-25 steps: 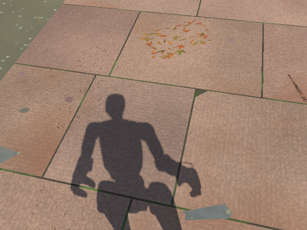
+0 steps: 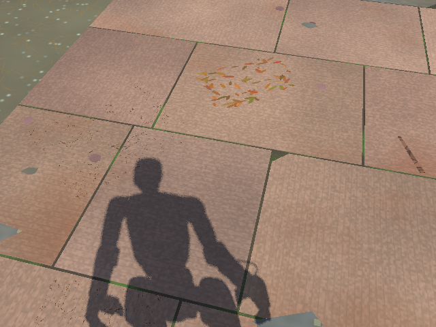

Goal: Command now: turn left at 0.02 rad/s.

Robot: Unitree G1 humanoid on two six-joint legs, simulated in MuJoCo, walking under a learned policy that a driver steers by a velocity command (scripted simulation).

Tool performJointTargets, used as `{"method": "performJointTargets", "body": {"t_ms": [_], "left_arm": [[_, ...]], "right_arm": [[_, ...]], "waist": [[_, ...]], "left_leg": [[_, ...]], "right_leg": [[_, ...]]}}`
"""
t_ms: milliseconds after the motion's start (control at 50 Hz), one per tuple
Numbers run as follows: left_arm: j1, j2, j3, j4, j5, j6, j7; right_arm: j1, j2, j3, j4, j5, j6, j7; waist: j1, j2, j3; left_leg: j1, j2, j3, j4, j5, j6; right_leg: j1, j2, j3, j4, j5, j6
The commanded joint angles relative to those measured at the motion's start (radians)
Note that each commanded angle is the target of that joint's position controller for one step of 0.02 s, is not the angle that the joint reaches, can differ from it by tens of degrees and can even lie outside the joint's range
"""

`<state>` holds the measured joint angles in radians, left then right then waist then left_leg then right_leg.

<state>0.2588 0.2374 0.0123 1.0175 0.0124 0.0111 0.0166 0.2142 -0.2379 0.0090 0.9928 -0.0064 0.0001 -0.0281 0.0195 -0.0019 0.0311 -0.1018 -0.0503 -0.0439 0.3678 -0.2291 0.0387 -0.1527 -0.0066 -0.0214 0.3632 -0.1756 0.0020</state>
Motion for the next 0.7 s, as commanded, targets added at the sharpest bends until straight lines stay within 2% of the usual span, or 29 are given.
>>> {"method": "performJointTargets", "body": {"t_ms": [20, 240, 260, 300, 340, 380, 400, 420, 460, 480, 500, 520, 540, 560, 580, 600, 640, 700], "left_arm": [[0.019, 0.093, 0.015, 0.001, -0.001, -0.008, 0.006], [0.031, 0.063, 0.002, 0.079, -0.002, -0.006, 0.013], [0.039, 0.058, 0.0, 0.086, -0.001, -0.006, 0.013], [0.04, 0.071, 0.009, 0.082, 0.003, 0.0, 0.011], [0.011, 0.06, 0.011, 0.061, 0.013, 0.004, 0.002], [-0.025, 0.007, 0.001, 0.032, 0.024, -0.01, -0.009], [-0.039, 0.003, 0.0, 0.017, 0.03, -0.022, -0.012], [-0.044, 0.019, 0.005, 0.006, 0.027, -0.035, -0.017], [0.002, 0.023, 0.011, 0.004, 0.016, -0.057, -0.026], [0.086, 0.009, 0.012, 0.03, 0.008, -0.066, -0.026], [0.191, 0.018, 0.02, 0.07, 0.004, -0.073, -0.02], [0.311, 0.09, 0.039, 0.096, 0.013, -0.082, -0.008], [0.433, 0.185, 0.067, 0.132, 0.003, -0.077, -0.01], [0.371, 0.135, 0.057, 0.123, 0.007, -0.072, -0.009], [0.286, 0.096, 0.047, 0.088, 0.01, -0.079, -0.013], [0.228, 0.078, 0.042, 0.065, 0.011, -0.088, -0.014], [0.206, 0.047, 0.029, 0.059, 0.006, -0.104, -0.01], [0.291, 0.028, 0.017, 0.094, 0.001, -0.114, -0.006]], "right_arm": [[0.016, -0.104, -0.018, -0.006, 0.0, -0.011, -0.005], [0.081, -0.073, -0.003, 0.079, -0.001, -0.01, -0.012], [0.095, -0.07, -0.003, 0.087, -0.002, -0.009, -0.012], [0.109, -0.105, -0.02, 0.089, -0.004, 0.0, -0.011], [0.137, -0.116, -0.032, 0.086, -0.009, 0.009, -0.005], [0.201, -0.128, -0.046, 0.102, -0.009, 0.005, -0.006], [0.209, -0.132, -0.053, 0.105, -0.011, 0.001, -0.005], [0.2, -0.132, -0.057, 0.101, -0.013, -0.006, -0.003], [0.151, -0.133, -0.064, 0.086, -0.01, -0.018, 0.003], [0.105, -0.124, -0.065, 0.073, -0.003, -0.022, 0.005], [0.061, -0.099, -0.062, 0.053, -0.002, -0.028, 0.008], [0.012, -0.035, -0.045, 0.016, 0.0, -0.041, 0.014], [-0.011, -0.017, -0.04, -0.024, -0.014, -0.051, 0.022], [-0.024, -0.085, -0.055, -0.024, -0.041, -0.055, 0.027], [-0.009, -0.058, -0.052, -0.01, -0.038, -0.061, 0.038], [0.012, -0.034, -0.048, 0.004, -0.028, -0.069, 0.048], [0.008, -0.04, -0.053, 0.006, -0.032, -0.067, 0.06], [-0.042, -0.029, -0.054, -0.016, -0.03, -0.05, 0.062]], "waist": [[-0.003, 0.003, 0.013], [-0.007, 0.006, 0.026], [-0.009, 0.009, 0.006], [-0.013, 0.037, 0.031], [-0.033, 0.061, 0.125], [-0.056, 0.139, 0.154], [-0.06, 0.155, 0.157], [-0.052, 0.142, 0.147], [-0.01, 0.124, 0.126], [0.037, 0.116, 0.126], [0.08, 0.064, 0.12], [0.127, -0.124, 0.093], [0.143, -0.297, 0.069], [0.088, -0.142, 0.122], [0.043, -0.061, 0.146], [0.012, -0.042, 0.136], [-0.01, -0.051, 0.109], [-0.005, -0.075, 0.076]], "left_leg": [[-0.093, 0.125, -0.116, -0.091, 0.088, 0.026], [-0.094, 0.119, -0.101, -0.081, 0.107, 0.021], [-0.088, 0.111, -0.1, -0.089, 0.016, 0.024], [-0.13, 0.09, -0.116, -0.085, -0.3, 0.058], [-0.178, 0.129, -0.2, -0.12, -0.546, 0.107], [-0.112, 0.242, -0.361, -0.202, -0.614, 0.169], [-0.1, 0.294, -0.414, -0.228, -0.578, 0.197], [-0.094, 0.309, -0.42, -0.233, -0.524, 0.207], [-0.128, 0.279, -0.346, -0.197, -0.449, 0.19], [-0.23, 0.237, -0.283, -0.145, -0.416, 0.165], [-0.349, 0.174, -0.207, -0.047, -0.367, 0.131], [-0.501, 0.061, -0.059, 0.214, -0.287, 0.08], [-0.651, -0.023, 0.08, 0.481, -0.303, 0.056], [-0.681, 0.037, 0.032, 0.64, -0.273, 0.065], [-0.672, 0.074, 0.011, 0.693, -0.184, 0.069], [-0.641, 0.099, 0.009, 0.702, -0.105, 0.062], [-0.608, 0.119, 0.036, 0.682, -0.019, 0.039], [-0.633, 0.103, 0.093, 0.67, 0.023, 0.013]], "right_leg": [[0.045, -0.085, 0.093, -0.041, 0.078, -0.024], [0.032, -0.086, 0.094, -0.036, 0.077, -0.031], [0.037, -0.075, 0.087, -0.034, 0.0, -0.034], [-0.015, -0.02, 0.05, 0.034, -0.265, -0.054], [-0.157, 0.006, 0.046, 0.098, -0.425, -0.073], [-0.271, 0.034, -0.021, 0.244, -0.302, -0.067], [-0.29, 0.015, -0.03, 0.296, -0.235, -0.069], [-0.293, -0.002, -0.02, 0.313, -0.23, -0.075], [-0.196, -0.002, -0.029, 0.22, -0.236, -0.091], [-0.036, 0.018, -0.046, 0.114, -0.189, -0.1], [0.144, 0.023, -0.013, 0.035, -0.173, -0.102], [0.287, -0.151, 0.268, -0.122, -0.348, -0.135], [0.357, -0.347, 0.616, -0.254, -0.513, -0.217], [0.28, -0.37, 0.621, -0.24, -0.5, -0.232], [0.215, -0.333, 0.538, -0.238, -0.429, -0.219], [0.187, -0.29, 0.45, -0.248, -0.321, -0.2], [0.185, -0.227, 0.307, -0.257, -0.094, -0.175], [0.231, -0.19, 0.178, -0.208, 0.292, -0.169]]}}
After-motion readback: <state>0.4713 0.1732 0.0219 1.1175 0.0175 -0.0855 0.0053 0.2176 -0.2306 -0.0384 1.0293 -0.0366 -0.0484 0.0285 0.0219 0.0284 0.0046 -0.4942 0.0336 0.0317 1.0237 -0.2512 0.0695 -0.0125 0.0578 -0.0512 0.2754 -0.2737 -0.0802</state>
